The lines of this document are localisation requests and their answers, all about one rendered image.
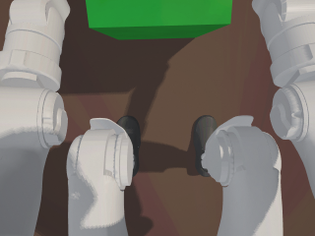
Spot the robot right foot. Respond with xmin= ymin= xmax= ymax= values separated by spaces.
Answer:
xmin=193 ymin=115 xmax=218 ymax=177

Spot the right robot upper arm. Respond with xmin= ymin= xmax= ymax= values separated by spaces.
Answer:
xmin=270 ymin=80 xmax=315 ymax=199

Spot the left robot thigh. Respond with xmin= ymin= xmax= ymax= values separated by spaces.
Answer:
xmin=68 ymin=129 xmax=134 ymax=236

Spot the right robot forearm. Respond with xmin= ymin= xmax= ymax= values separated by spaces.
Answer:
xmin=252 ymin=0 xmax=315 ymax=88

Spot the left robot upper arm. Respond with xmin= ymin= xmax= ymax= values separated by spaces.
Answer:
xmin=0 ymin=86 xmax=68 ymax=236

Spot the carton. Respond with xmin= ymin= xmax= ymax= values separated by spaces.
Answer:
xmin=86 ymin=0 xmax=232 ymax=40

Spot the left robot forearm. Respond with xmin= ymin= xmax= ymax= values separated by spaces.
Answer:
xmin=0 ymin=0 xmax=71 ymax=92

